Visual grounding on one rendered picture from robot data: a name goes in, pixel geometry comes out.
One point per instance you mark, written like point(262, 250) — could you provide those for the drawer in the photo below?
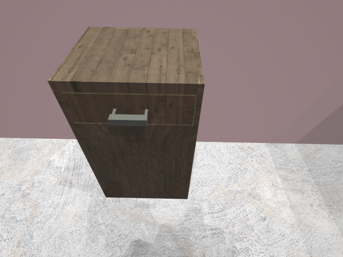
point(162, 108)

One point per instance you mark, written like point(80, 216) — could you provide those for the cabinet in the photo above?
point(153, 161)

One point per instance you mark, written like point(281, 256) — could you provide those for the handle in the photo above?
point(128, 120)

